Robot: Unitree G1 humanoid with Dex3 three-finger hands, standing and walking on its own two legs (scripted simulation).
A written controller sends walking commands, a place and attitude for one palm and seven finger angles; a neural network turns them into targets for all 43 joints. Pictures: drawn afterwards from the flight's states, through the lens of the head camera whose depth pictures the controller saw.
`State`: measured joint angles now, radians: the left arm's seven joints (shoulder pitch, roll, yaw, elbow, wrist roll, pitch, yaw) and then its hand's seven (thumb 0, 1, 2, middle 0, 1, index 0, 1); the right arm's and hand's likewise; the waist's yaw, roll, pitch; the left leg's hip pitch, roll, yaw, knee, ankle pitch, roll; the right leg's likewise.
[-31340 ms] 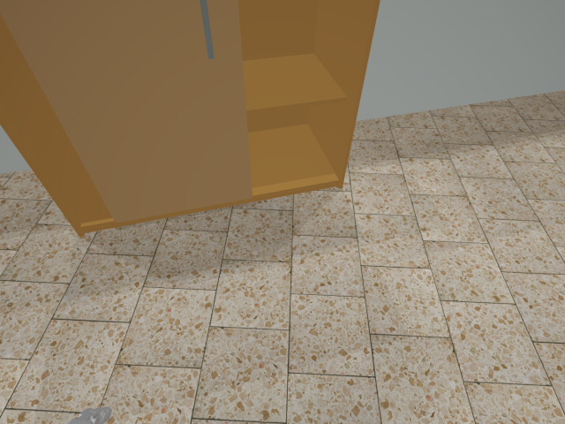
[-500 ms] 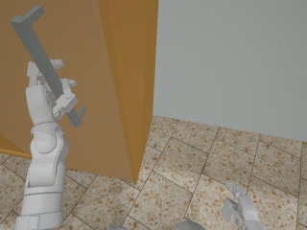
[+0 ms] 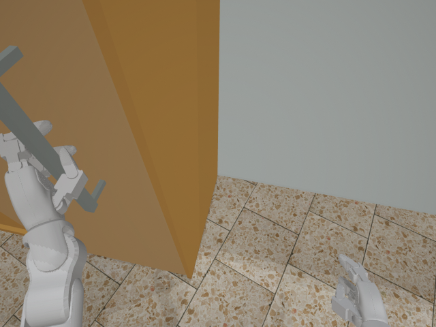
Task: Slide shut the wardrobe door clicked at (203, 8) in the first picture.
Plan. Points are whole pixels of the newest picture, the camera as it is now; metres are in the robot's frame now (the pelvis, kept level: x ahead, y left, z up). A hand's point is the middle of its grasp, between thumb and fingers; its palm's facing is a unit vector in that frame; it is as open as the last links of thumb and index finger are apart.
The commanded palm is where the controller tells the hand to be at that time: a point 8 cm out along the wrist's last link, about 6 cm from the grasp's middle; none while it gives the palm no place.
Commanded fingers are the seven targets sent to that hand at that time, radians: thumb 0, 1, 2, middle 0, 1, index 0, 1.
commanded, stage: stop walking and hold the door there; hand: left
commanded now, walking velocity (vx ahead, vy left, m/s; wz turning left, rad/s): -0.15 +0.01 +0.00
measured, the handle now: (60, 150) +0.31 +0.30 +0.15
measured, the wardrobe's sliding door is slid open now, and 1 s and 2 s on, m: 0.00 0.00 0.00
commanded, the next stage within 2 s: none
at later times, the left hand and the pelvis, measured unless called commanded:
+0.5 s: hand (69, 177) +0.27 +0.27 +0.14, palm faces +0.52 -0.82 -0.23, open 6.6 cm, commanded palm +0.22 +0.27 +0.15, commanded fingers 0.00 0.90 0.90 -0.45 -1.40 -0.45 -1.40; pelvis +0.04 +0.01 +0.00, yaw -2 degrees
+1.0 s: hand (69, 179) +0.27 +0.27 +0.14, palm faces +0.43 -0.89 -0.16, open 6.5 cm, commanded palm +0.22 +0.27 +0.15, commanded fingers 0.00 0.90 0.90 -0.45 -1.40 -0.45 -1.40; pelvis +0.02 +0.04 +0.00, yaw -3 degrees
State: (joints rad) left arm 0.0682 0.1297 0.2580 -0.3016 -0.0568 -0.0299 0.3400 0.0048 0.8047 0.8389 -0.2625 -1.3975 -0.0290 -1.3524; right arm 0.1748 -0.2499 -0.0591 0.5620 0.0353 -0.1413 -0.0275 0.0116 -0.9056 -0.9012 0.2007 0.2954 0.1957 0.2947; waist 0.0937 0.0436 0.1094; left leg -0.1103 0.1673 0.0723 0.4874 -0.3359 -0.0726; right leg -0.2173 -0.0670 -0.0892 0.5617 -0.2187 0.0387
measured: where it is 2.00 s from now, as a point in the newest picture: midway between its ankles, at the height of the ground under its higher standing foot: outside the picture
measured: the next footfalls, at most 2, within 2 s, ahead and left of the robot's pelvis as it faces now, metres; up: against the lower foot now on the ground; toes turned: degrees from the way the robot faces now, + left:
none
